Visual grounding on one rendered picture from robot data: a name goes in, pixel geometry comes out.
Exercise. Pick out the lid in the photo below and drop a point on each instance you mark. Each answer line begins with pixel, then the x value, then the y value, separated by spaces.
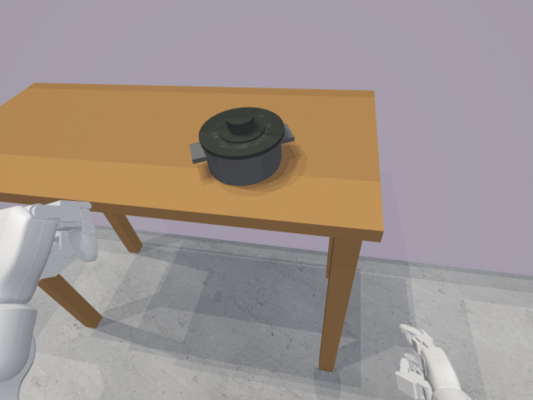
pixel 221 142

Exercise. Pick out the right robot hand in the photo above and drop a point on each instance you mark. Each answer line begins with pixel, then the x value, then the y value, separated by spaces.
pixel 433 371

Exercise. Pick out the left robot hand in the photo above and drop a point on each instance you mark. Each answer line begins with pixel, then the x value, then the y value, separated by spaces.
pixel 39 241

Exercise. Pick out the pot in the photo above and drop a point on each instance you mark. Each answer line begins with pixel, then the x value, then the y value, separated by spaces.
pixel 242 172

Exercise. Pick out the robot left forearm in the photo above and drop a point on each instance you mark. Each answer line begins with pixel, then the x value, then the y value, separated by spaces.
pixel 17 347

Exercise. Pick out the table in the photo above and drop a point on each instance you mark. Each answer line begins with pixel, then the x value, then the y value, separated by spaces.
pixel 125 149

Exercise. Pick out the knob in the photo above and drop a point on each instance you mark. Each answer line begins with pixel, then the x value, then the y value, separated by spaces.
pixel 240 120

